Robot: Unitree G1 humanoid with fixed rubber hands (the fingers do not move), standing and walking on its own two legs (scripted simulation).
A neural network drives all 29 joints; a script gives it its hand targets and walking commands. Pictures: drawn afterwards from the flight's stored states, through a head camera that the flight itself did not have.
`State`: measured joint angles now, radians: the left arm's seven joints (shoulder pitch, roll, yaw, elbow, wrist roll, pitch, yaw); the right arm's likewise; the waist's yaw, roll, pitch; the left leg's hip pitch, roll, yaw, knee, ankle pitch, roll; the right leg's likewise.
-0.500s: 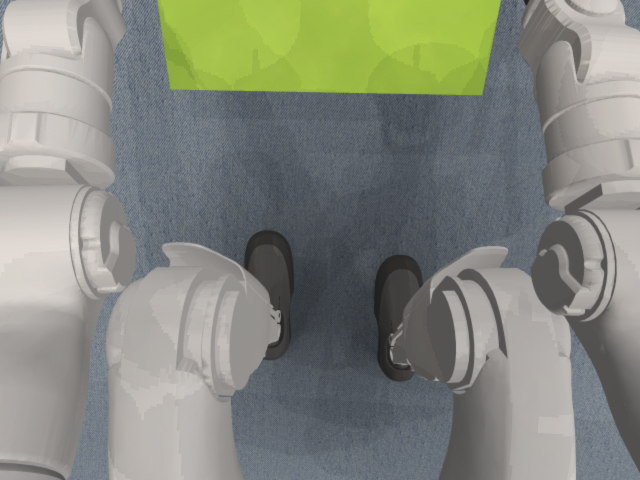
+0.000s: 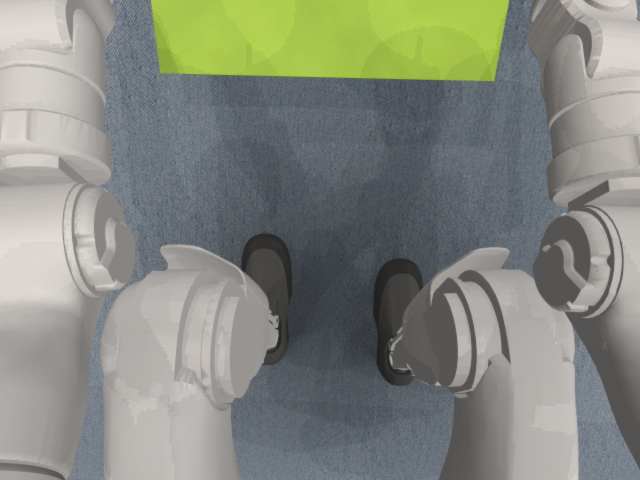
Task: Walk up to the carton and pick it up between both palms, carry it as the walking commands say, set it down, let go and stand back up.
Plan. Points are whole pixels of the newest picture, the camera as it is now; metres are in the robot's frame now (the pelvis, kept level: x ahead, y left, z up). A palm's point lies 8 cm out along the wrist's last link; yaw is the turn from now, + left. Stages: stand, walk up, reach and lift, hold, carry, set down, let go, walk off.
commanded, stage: set down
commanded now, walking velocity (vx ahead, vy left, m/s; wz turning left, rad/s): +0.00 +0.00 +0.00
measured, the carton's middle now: out of the picture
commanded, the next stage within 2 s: none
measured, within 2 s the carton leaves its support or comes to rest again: rests again in 0.72 s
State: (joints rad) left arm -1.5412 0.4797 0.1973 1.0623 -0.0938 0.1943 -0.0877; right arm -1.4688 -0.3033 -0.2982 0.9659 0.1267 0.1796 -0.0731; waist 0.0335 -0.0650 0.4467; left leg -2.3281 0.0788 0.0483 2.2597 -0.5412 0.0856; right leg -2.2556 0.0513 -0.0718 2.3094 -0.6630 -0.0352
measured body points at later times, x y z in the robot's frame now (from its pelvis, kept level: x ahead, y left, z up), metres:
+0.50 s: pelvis +0.01 +0.00 +0.00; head +0.39 +0.04 +0.23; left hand +0.57 +0.25 -0.18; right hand +0.58 -0.14 -0.18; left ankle +0.12 +0.11 -0.31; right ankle +0.09 -0.10 -0.31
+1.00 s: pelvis -0.01 +0.00 +0.00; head +0.37 +0.03 +0.23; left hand +0.54 +0.25 -0.19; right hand +0.55 -0.14 -0.19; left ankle +0.12 +0.11 -0.31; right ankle +0.09 -0.10 -0.31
